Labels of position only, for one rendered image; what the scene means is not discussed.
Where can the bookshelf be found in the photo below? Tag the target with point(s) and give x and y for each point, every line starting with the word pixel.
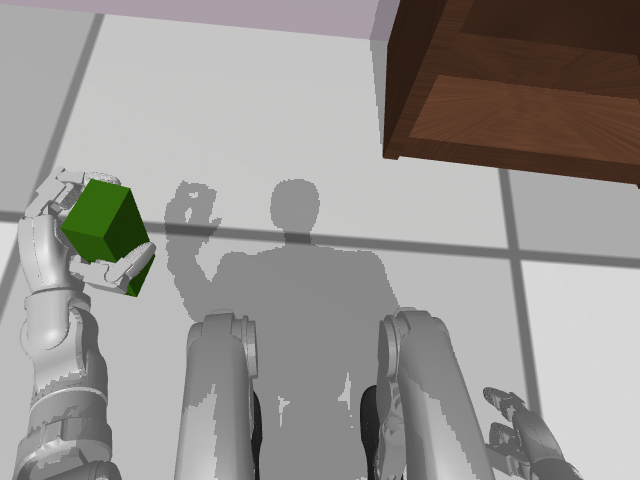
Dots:
pixel 545 86

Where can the right robot hand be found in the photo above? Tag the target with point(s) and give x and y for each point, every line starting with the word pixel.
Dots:
pixel 514 451

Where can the left robot hand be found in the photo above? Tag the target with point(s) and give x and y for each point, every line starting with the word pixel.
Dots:
pixel 48 258

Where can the right robot foot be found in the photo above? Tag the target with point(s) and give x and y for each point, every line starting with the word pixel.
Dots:
pixel 369 425

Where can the left robot arm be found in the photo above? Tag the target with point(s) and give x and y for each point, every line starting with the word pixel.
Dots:
pixel 68 436

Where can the carton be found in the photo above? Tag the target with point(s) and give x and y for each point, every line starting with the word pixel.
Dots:
pixel 105 224

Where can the right robot arm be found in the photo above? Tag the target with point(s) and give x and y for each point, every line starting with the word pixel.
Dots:
pixel 554 469

